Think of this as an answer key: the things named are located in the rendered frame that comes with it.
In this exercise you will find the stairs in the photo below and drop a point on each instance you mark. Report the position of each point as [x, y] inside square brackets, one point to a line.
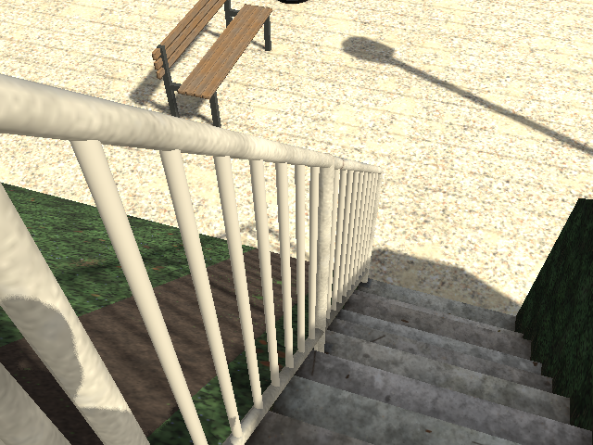
[403, 367]

